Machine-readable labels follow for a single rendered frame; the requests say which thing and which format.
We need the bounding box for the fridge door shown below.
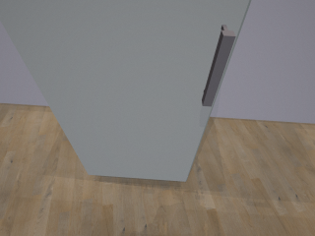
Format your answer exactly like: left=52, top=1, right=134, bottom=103
left=0, top=0, right=250, bottom=182

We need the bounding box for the handle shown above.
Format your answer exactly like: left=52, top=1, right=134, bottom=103
left=202, top=25, right=236, bottom=107

